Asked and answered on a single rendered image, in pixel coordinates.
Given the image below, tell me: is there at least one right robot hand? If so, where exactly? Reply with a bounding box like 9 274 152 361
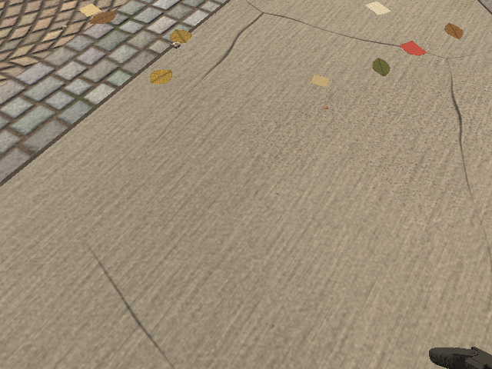
429 347 492 369

